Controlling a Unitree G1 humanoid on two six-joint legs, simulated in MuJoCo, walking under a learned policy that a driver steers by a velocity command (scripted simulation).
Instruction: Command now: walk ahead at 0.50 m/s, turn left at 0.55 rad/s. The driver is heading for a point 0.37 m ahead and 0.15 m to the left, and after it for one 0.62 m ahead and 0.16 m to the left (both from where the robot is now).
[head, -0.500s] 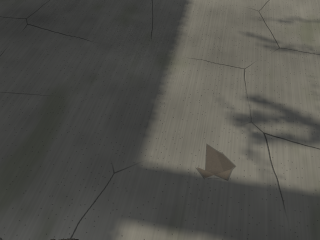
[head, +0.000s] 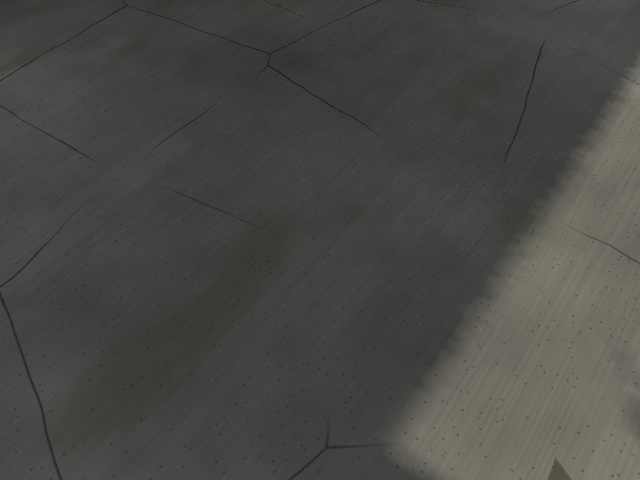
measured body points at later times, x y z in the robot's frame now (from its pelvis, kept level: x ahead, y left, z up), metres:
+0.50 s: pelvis +0.26 +0.06 +0.00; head +0.30 +0.09 +0.45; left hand +0.41 +0.36 -0.09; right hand +0.41 -0.20 -0.11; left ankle +0.20 +0.12 -0.74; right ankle +0.48 -0.04 -0.70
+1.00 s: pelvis +0.36 +0.08 -0.01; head +0.37 +0.11 +0.44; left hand +0.33 +0.38 -0.13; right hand +0.61 -0.08 -0.11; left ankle +0.31 +0.19 -0.74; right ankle +0.48 +0.00 -0.74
